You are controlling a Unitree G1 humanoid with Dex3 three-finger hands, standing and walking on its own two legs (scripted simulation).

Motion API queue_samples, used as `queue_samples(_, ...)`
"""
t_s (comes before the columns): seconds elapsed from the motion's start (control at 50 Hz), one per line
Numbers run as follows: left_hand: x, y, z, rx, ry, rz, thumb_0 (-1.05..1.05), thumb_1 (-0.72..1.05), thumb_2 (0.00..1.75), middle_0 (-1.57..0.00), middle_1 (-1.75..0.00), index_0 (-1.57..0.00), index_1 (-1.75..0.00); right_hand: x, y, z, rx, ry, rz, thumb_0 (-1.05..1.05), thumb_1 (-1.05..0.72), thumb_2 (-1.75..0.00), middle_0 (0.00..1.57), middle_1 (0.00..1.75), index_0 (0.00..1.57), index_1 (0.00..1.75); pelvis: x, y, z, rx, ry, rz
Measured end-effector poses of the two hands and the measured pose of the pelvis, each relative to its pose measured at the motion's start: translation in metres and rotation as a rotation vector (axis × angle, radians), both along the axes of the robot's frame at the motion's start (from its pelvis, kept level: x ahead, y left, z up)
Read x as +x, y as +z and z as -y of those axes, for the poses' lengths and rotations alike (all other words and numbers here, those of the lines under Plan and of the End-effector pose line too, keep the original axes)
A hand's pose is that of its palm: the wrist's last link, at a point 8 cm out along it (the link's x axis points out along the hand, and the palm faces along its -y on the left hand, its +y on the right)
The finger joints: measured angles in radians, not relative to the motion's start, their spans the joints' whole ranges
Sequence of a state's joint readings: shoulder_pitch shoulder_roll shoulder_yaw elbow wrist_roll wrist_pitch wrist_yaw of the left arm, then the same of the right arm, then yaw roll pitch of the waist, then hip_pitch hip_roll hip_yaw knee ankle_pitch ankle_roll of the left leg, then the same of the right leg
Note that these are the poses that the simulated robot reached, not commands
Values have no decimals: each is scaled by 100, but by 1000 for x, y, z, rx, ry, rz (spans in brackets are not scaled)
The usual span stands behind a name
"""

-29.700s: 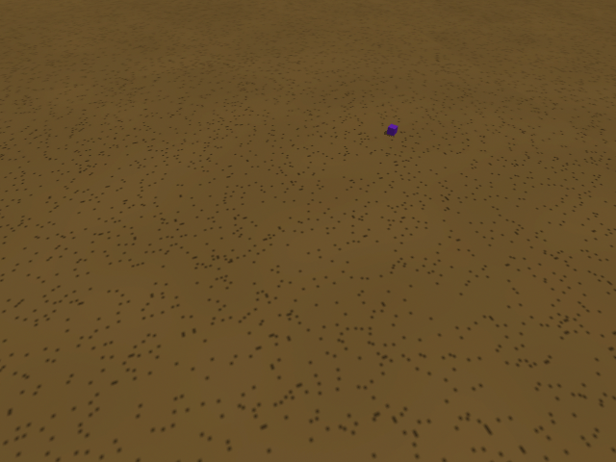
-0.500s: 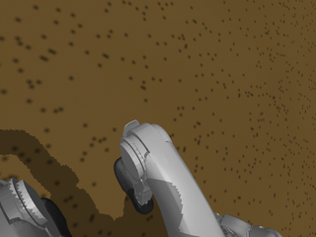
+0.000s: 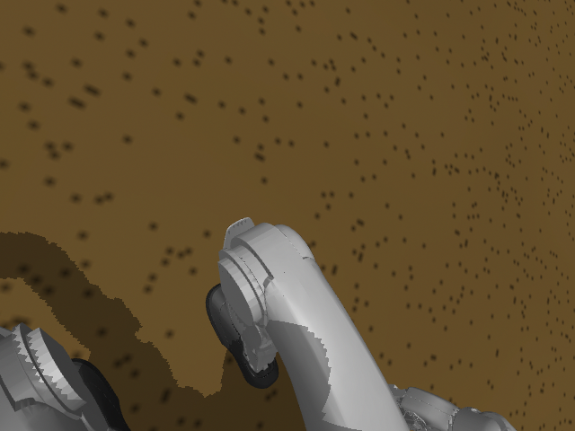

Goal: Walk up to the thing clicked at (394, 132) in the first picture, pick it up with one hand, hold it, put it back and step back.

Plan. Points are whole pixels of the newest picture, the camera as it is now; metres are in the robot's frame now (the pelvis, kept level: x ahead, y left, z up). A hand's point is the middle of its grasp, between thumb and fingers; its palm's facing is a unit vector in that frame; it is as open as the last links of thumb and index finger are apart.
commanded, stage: close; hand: left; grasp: from above
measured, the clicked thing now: out of the picture +0.43 +0.33 -0.29
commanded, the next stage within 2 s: go down in 1.18 s
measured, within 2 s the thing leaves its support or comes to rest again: neither
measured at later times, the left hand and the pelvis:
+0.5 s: hand out of the picture +0.45 +0.29 -0.24, palm faces +0.08 -0.50 -0.86, open 11.7 cm; pelvis +0.00 +0.00 +0.00, yaw +0 degrees
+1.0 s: hand out of the picture +0.44 +0.30 -0.24, palm faces +0.10 -0.50 -0.86, open 11.9 cm; pelvis +0.00 +0.00 +0.00, yaw +0 degrees
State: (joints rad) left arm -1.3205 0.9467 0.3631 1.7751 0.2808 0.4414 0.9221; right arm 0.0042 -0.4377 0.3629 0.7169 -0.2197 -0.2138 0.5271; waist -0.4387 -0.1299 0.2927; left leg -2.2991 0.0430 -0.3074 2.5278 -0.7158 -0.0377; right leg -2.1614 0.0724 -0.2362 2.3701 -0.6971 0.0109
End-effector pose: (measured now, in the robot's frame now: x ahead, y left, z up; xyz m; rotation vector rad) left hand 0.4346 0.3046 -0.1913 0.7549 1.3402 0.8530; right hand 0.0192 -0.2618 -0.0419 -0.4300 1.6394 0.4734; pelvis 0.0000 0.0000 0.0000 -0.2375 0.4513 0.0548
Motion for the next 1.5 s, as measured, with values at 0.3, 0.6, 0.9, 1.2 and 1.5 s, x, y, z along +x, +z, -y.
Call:
queue_samples(0.3, 2, 5, -2, 5, -4, 0, 0, -9, 76, -38, -66, -36, -69, 2, -1, -1, 5, -7, 11, 0, -90, -89, 19, 30, 19, 30, 0, 1, 0, 0, 0, -5)
queue_samples(0.6, 6, 3, 4, -1, -8, 4, 0, -10, 75, -37, -66, -35, -69, -6, 4, 1, -6, -18, -10, 0, -90, -89, 19, 30, 19, 30, 0, 1, -1, -3, -1, -2)
queue_samples(0.9, 4, 3, 1, 5, 1, 4, 0, -11, 75, -36, -66, -34, -69, -2, -1, -1, 4, -10, -3, 0, -90, -89, 19, 30, 19, 30, -1, 0, 0, 1, 0, 0)
queue_samples(1.2, 8, 9, 1, 2, 0, 5, 0, -13, 76, -35, -68, -33, -71, -2, 1, 0, 0, -18, -3, 0, -90, -89, 19, 30, 19, 30, 1, 2, 0, -1, 0, -7)
queue_samples(1.5, 9, 5, 2, -9, 4, 15, 0, -13, 74, -33, -72, -33, -73, -9, 6, -1, -7, -30, -21, 0, -91, -89, 19, 30, 19, 30, 0, 4, 0, -3, -5, -14)
